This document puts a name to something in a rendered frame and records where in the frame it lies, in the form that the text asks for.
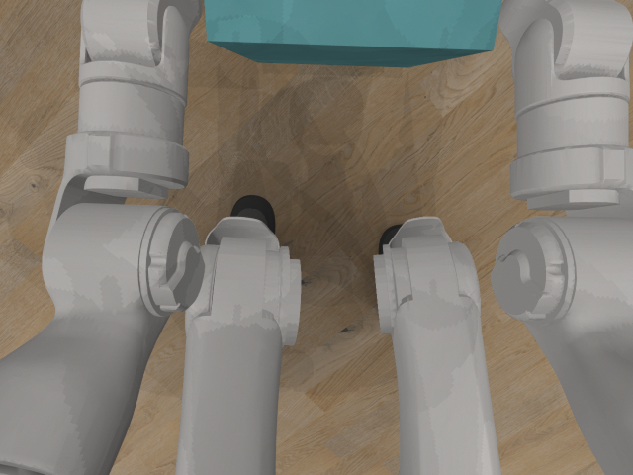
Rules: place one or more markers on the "right robot foot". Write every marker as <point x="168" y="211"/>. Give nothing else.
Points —
<point x="387" y="236"/>

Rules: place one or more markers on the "right robot forearm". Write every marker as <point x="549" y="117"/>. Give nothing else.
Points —
<point x="570" y="68"/>

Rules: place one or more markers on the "right robot shin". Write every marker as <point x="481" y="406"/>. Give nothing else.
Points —
<point x="464" y="266"/>

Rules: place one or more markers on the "left robot forearm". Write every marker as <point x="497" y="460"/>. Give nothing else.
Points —
<point x="133" y="80"/>

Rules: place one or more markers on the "robot left upper arm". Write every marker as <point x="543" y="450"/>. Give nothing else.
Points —
<point x="115" y="274"/>

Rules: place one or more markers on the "carton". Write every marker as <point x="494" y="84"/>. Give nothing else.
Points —
<point x="385" y="33"/>

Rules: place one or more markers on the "robot right upper arm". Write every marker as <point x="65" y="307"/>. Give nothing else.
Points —
<point x="570" y="280"/>

